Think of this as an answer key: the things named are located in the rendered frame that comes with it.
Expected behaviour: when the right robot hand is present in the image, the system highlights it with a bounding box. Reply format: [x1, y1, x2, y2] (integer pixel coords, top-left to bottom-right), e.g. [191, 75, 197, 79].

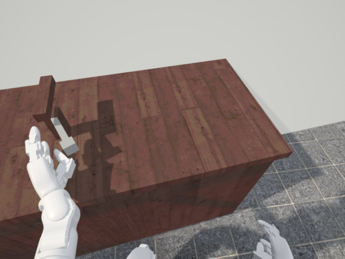
[253, 220, 294, 259]

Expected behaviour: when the tap lever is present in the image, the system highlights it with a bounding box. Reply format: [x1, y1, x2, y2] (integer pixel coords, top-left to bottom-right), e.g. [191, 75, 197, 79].
[51, 117, 80, 156]

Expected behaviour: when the robot left shin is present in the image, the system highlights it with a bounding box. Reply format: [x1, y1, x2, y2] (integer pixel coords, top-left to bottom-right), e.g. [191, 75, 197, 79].
[139, 244, 149, 249]

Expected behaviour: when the counter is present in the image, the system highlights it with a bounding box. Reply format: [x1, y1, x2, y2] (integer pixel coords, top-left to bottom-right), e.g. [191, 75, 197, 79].
[0, 59, 294, 259]

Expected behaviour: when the left robot hand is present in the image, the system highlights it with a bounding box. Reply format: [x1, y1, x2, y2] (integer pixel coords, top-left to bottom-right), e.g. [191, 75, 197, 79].
[25, 126, 76, 199]

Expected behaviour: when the left robot forearm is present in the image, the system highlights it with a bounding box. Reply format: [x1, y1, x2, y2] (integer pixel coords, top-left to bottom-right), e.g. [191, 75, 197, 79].
[34, 189, 80, 259]

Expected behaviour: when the robot left thigh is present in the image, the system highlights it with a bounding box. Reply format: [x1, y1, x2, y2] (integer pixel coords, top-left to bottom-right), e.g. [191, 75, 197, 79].
[126, 247, 156, 259]

